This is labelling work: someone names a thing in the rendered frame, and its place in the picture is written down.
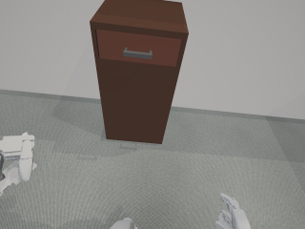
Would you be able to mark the robot left thigh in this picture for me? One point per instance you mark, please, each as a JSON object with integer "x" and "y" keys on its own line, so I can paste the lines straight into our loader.
{"x": 124, "y": 224}

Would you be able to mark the left robot hand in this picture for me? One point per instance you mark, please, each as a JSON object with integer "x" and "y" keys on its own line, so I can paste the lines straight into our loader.
{"x": 18, "y": 148}

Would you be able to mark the cabinet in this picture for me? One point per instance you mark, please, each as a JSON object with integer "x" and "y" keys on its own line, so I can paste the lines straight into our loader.
{"x": 136, "y": 98}

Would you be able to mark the right robot hand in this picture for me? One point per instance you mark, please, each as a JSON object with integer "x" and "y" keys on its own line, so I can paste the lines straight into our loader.
{"x": 237, "y": 219}

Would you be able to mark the handle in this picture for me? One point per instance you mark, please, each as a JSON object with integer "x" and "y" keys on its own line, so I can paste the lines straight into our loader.
{"x": 145, "y": 55}

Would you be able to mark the drawer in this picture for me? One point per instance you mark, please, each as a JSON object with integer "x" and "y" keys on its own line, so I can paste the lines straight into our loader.
{"x": 111, "y": 45}

